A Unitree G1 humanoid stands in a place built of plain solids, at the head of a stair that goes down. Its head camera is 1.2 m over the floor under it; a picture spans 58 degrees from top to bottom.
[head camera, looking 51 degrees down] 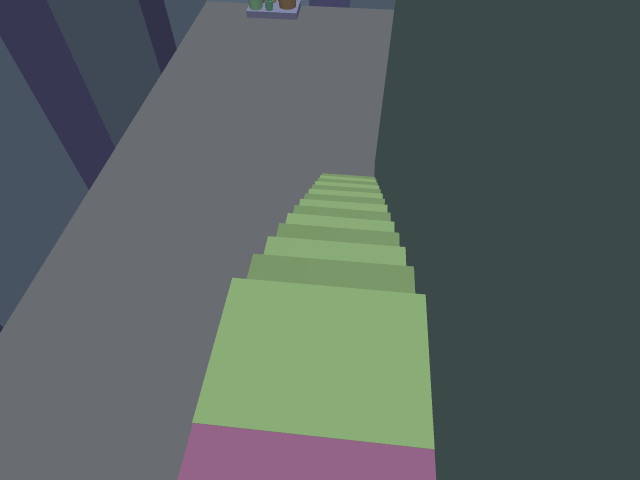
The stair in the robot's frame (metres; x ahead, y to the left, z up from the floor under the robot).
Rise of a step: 0.18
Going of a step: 0.24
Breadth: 0.74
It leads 6 degrees to the right of straight ahead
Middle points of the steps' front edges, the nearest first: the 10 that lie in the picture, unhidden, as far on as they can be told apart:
0.77 -0.07 0.00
1.01 -0.10 -0.18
1.25 -0.12 -0.36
1.48 -0.15 -0.54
1.72 -0.17 -0.72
1.96 -0.20 -0.90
2.20 -0.22 -1.08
2.43 -0.25 -1.26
2.67 -0.27 -1.44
2.91 -0.29 -1.62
